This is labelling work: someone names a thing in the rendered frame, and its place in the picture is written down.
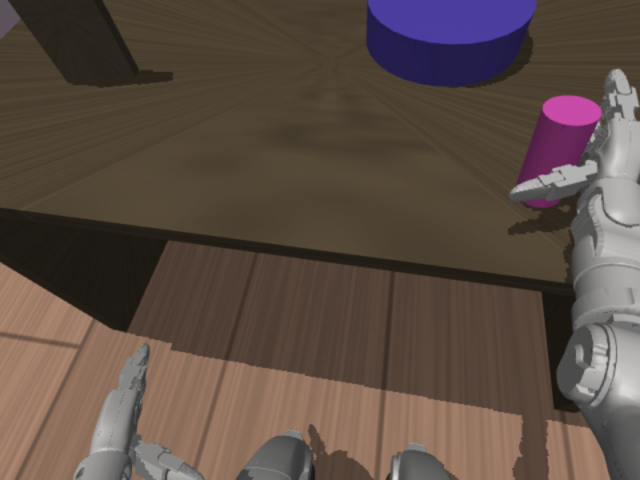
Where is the right robot arm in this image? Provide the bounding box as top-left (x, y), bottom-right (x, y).
top-left (556, 178), bottom-right (640, 480)

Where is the desk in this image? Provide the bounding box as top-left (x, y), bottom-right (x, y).
top-left (0, 0), bottom-right (640, 413)

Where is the right robot hand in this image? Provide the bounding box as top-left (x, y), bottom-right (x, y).
top-left (509, 69), bottom-right (640, 202)

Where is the left robot arm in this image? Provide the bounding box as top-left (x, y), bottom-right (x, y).
top-left (73, 451), bottom-right (132, 480)

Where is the left robot hand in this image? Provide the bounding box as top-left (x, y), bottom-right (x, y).
top-left (89, 343), bottom-right (205, 480)

